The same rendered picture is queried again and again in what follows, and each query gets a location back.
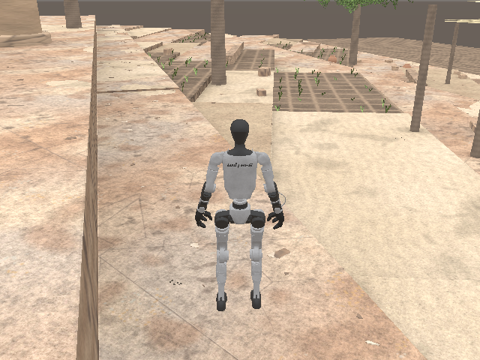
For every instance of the robot right forearm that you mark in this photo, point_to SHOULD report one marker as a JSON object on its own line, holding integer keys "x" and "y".
{"x": 275, "y": 200}

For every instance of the robot left shin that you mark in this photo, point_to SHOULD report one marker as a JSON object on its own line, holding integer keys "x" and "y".
{"x": 221, "y": 275}

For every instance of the right robot thigh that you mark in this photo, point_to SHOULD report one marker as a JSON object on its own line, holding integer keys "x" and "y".
{"x": 257, "y": 224}

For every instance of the robot right hand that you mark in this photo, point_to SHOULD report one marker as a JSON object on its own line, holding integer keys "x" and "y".
{"x": 278, "y": 217}

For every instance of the left robot upper arm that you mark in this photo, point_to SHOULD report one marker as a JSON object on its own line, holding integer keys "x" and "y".
{"x": 215, "y": 160}

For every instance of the robot left hand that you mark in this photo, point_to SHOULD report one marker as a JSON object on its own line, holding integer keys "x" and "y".
{"x": 199, "y": 216}

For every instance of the robot left forearm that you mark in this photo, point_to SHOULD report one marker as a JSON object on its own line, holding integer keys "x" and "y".
{"x": 204, "y": 200}

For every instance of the right robot upper arm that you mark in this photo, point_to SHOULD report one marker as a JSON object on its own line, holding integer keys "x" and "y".
{"x": 264, "y": 160}

